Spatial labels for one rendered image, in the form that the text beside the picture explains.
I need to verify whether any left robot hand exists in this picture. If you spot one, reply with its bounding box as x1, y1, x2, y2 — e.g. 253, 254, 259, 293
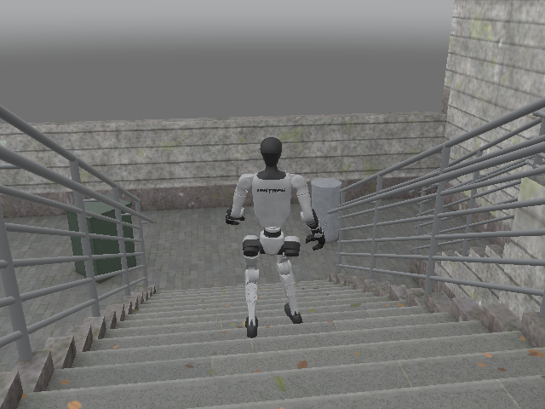
226, 210, 245, 225

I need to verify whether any robot right upper arm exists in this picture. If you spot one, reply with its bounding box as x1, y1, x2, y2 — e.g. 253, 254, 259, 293
290, 174, 314, 222

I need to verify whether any robot right forearm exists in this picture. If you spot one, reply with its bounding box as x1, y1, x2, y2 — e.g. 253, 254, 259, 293
306, 209, 323, 238

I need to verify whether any robot right shin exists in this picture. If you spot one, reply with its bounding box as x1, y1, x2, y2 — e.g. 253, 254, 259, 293
279, 260, 299, 315

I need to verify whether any right robot thigh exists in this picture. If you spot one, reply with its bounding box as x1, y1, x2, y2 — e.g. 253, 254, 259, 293
276, 236, 301, 275

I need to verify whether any robot left upper arm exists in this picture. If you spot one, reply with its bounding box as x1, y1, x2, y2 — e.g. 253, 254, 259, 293
230, 174, 254, 218

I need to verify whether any right robot hand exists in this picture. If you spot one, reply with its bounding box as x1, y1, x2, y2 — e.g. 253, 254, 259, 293
306, 232, 325, 251

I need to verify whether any robot left forearm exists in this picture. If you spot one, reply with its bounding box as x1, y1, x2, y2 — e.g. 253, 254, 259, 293
227, 205, 237, 221

